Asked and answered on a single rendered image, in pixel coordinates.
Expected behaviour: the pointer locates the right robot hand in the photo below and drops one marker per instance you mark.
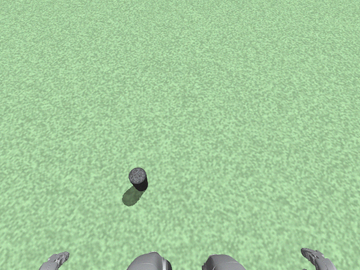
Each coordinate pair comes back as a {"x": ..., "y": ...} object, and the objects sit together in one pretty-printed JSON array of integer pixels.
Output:
[{"x": 317, "y": 259}]

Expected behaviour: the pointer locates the left robot hand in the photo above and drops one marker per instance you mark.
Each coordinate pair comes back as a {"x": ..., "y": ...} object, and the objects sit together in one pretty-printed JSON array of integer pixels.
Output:
[{"x": 55, "y": 261}]

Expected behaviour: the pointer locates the cup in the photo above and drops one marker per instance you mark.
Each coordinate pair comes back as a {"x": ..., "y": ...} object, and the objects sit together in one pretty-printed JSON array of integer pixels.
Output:
[{"x": 138, "y": 178}]

